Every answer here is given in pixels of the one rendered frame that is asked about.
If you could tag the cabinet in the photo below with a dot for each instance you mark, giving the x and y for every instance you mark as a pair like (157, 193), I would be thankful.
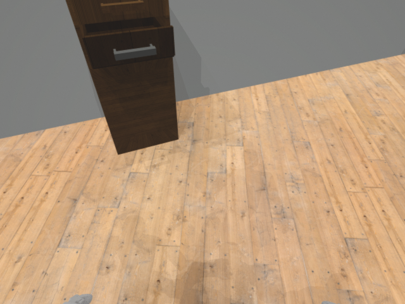
(138, 99)

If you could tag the drawer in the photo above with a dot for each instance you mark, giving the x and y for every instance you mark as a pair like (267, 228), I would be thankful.
(101, 38)

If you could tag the handle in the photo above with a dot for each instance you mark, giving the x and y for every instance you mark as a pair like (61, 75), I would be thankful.
(125, 6)
(134, 53)

